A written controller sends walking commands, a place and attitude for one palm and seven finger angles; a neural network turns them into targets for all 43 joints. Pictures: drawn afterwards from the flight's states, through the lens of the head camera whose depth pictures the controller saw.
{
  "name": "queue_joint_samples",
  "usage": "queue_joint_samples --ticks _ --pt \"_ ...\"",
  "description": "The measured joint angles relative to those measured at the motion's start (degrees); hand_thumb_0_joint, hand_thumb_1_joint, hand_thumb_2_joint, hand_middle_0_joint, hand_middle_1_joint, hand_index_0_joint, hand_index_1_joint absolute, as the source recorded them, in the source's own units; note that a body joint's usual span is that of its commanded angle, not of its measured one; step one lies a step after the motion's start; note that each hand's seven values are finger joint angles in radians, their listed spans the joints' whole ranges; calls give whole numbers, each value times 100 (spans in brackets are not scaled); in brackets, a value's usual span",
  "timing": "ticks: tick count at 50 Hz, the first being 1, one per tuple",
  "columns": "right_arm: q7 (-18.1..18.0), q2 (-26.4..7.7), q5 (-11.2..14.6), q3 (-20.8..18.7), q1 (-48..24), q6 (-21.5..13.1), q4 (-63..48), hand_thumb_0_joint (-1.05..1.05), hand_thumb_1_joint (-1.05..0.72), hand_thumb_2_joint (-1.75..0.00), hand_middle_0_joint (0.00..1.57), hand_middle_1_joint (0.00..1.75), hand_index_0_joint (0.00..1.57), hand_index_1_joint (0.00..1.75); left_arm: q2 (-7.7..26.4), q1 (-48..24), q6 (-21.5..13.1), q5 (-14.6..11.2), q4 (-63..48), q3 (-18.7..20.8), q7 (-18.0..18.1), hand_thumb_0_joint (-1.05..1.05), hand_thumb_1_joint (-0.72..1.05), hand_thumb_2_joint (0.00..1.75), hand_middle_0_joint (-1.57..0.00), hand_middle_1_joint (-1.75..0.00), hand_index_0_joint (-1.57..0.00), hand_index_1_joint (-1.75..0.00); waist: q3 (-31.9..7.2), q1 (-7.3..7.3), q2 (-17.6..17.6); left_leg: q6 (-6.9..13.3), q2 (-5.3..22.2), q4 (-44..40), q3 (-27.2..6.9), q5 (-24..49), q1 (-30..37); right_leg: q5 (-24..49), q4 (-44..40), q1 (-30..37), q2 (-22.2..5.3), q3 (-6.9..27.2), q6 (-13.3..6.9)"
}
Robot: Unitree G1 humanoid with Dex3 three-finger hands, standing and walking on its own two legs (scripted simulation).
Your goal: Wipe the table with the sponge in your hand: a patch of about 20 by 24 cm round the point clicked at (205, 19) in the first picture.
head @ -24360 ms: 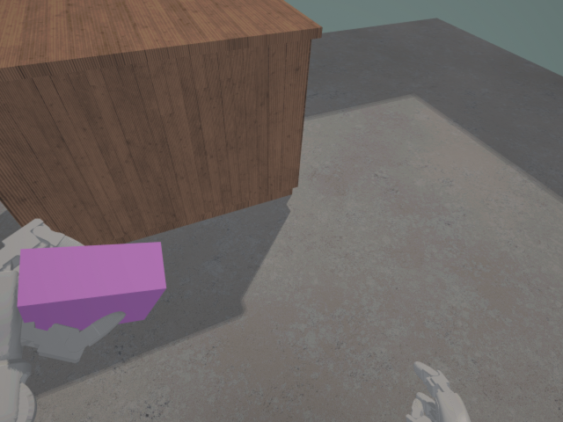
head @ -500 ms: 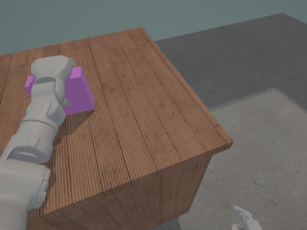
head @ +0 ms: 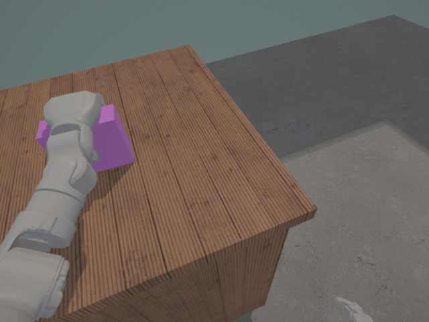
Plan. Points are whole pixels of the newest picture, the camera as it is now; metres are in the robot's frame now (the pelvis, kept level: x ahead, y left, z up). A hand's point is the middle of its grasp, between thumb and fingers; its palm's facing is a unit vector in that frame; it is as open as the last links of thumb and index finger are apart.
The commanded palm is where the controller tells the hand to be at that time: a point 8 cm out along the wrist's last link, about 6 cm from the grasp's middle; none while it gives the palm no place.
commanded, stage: wipe back along the middle lane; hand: left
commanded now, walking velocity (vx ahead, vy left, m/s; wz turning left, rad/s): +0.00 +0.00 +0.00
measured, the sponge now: (94, 149) +0.41 +0.27 +0.12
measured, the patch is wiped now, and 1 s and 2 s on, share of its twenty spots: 0.60 0.75 0.75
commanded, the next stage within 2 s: slide across to the third lane in 1.38 s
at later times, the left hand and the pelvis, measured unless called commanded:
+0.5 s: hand (88, 148) +0.37 +0.25 +0.16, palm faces +0.08 +0.00 -1.00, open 9.6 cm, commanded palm +0.32 +0.24 +0.18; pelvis +0.00 +0.00 +0.00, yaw +0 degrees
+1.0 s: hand (89, 169) +0.32 +0.23 +0.16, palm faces +0.17 -0.04 -0.98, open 9.6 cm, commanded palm +0.27 +0.21 +0.18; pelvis -0.01 +0.00 -0.01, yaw +0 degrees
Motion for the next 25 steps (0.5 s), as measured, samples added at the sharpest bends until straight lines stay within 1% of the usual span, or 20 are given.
queue_joint_samples --ticks 11,19,25 --pt "6 2 40 73 -382 81 -194 1 -91 -90 20 30 20 29 -65 423 240 -69 -562 -81 -84 2 -47 109 -77 -138 -76 -141 -55 58 34 -33 22 48 -13 -30 78 -72 118 48 20 -6 -26" --pt "24 55 52 156 -562 149 -312 1 -91 -90 20 30 20 29 -151 626 406 -39 -865 -154 -69 3 -46 108 -76 -139 -76 -141 -88 109 14 -38 18 89 -5 -46 106 -85 161 71 16 6 -22" --pt "76 72 65 162 -542 209 -388 1 -91 -90 20 30 20 30 -207 951 609 3 -1377 -234 -25 3 -45 108 -75 -139 -75 -141 -120 147 27 -24 6 142 18 -79 113 -96 188 82 1 31 -7"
